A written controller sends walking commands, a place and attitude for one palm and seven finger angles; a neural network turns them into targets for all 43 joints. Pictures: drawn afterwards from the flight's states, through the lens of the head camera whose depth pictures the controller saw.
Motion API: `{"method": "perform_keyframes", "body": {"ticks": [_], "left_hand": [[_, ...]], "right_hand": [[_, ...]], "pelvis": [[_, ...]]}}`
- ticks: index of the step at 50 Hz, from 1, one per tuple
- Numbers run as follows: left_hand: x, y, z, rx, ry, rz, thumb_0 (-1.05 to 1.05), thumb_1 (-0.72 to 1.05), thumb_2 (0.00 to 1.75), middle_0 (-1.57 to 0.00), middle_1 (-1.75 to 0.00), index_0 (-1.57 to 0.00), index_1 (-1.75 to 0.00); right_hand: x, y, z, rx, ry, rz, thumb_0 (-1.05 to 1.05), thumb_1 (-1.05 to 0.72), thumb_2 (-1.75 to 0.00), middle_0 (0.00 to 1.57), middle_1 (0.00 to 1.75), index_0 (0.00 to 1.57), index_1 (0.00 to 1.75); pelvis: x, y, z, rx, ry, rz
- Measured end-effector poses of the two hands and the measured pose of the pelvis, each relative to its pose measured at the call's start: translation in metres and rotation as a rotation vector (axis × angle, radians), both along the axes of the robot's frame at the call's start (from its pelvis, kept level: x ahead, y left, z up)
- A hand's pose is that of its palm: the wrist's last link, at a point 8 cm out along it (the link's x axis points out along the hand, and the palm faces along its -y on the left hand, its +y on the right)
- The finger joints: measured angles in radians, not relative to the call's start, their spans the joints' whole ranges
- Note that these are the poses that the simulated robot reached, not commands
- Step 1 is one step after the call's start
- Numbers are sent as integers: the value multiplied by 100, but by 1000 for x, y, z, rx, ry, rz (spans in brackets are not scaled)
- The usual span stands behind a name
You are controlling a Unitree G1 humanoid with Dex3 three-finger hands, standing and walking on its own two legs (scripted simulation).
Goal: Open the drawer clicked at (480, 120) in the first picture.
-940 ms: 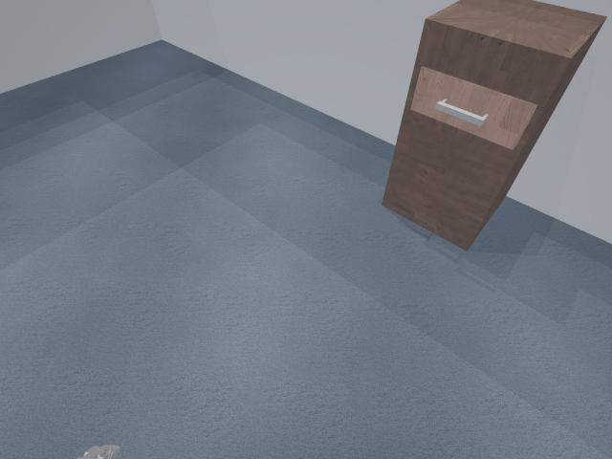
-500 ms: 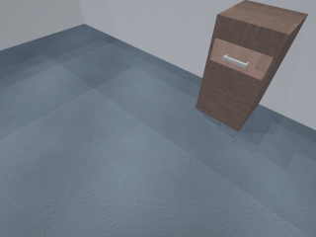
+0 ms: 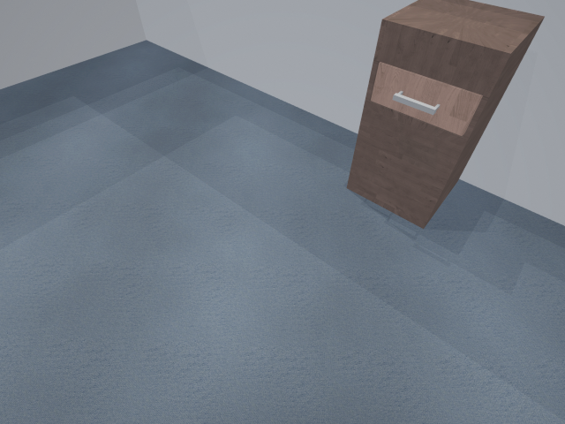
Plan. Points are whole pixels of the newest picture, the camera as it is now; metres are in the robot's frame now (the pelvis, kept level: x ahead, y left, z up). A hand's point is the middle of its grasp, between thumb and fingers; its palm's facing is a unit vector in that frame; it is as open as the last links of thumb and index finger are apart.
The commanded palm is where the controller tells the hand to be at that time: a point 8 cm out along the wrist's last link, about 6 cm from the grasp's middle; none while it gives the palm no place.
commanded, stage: look at it before walking up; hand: left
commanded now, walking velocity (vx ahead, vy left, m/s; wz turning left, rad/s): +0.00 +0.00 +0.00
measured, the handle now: (416, 101) +1.24 -0.44 -0.17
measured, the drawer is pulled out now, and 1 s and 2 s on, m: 0.00 0.00 0.00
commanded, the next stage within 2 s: walk to a spot facing it in 0.50 s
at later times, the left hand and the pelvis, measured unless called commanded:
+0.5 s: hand out of the picture +0.09 +0.24 -0.15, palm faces -0.03 -0.94 -0.34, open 7.4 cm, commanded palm none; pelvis +0.01 +0.00 +0.00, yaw +0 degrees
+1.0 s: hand out of the picture +0.08 +0.18 -0.19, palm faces -0.10 -0.98 -0.17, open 7.4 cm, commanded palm none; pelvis +0.10 -0.01 -0.02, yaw -7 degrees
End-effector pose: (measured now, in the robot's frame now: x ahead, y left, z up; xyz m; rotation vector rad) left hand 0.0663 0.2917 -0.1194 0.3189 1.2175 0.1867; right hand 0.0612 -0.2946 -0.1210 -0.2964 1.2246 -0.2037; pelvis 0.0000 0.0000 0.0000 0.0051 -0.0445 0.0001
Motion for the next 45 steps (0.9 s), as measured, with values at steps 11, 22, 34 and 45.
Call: {"method": "perform_keyframes", "body": {"ticks": [11, 22, 34, 45], "left_hand": [[9, -4, 1, -5, -12, -6, 1, 91, 90, -21, -30, -20, -30], [13, -5, 2, 2, -4, -3, 1, 91, 90, -21, -30, -20, -30], [17, -8, 0, 2, 9, 2, 1, 91, 90, -20, -30, -20, -30], [-7, -45, -39, -138, 184, 36, 1, 91, 90, -20, -30, -20, -30]], "right_hand": [[12, -1, 2, 1, -18, 9, 0, -90, -90, 21, 30, 20, 30], [22, -4, 2, -2, -20, 13, 0, -90, -90, 21, 30, 20, 30], [28, -3, 1, 0, -12, 12, 0, -90, -90, 20, 30, 20, 30], [-1, 41, -28, 88, 100, -91, 0, -91, -90, 20, 30, 20, 30]], "pelvis": [[3, -2, 0, 0, 6, -1], [9, -4, 1, 0, 7, -2], [16, -6, 1, -1, 15, -10], [65, 1, -15, -9, 40, -66]]}}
